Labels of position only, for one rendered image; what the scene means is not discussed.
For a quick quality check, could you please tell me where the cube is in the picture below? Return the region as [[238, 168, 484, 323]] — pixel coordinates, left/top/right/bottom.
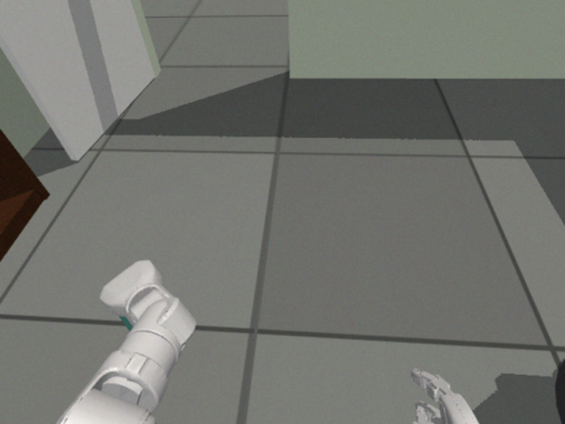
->
[[119, 316, 133, 331]]

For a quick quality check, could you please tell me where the bookshelf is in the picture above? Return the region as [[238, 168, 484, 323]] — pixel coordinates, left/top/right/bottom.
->
[[0, 129, 50, 261]]

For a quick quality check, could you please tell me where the right robot hand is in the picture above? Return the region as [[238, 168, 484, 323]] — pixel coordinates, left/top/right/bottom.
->
[[411, 369, 479, 424]]

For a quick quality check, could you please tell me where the left robot arm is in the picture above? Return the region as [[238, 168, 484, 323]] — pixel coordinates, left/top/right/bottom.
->
[[56, 284, 196, 424]]

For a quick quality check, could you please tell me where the left robot hand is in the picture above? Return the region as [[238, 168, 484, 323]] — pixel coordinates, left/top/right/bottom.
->
[[99, 260, 163, 317]]

